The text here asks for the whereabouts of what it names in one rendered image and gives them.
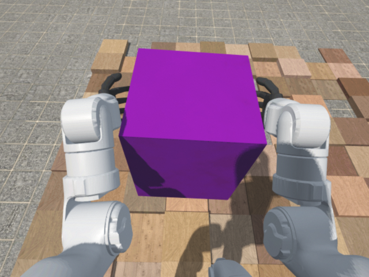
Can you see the right robot hand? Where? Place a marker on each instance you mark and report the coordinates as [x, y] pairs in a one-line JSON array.
[[268, 84]]

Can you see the carton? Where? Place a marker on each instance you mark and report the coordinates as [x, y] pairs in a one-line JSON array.
[[192, 127]]

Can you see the robot left forearm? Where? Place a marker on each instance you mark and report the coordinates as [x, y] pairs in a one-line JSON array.
[[88, 141]]

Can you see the left robot hand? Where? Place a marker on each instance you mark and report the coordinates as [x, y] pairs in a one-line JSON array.
[[114, 91]]

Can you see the robot right forearm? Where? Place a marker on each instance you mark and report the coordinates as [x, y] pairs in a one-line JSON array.
[[302, 132]]

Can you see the robot right upper arm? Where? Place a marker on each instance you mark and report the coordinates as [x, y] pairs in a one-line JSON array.
[[304, 240]]

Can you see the robot left upper arm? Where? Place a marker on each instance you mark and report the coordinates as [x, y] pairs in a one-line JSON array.
[[93, 235]]

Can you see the right robot thigh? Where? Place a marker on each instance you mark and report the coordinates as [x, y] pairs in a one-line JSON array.
[[227, 268]]

